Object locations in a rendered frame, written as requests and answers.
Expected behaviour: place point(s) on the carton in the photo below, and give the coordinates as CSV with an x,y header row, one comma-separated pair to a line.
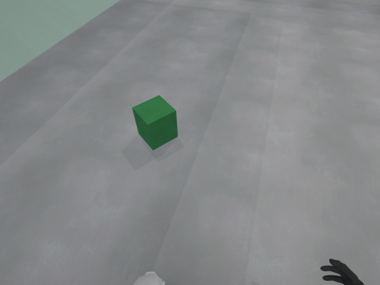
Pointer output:
x,y
156,121

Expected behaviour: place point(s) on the robot right hand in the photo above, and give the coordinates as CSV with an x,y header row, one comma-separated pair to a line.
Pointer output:
x,y
348,277

